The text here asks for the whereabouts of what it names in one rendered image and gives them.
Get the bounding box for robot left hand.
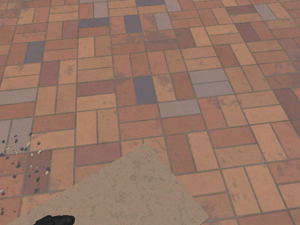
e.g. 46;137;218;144
34;215;75;225

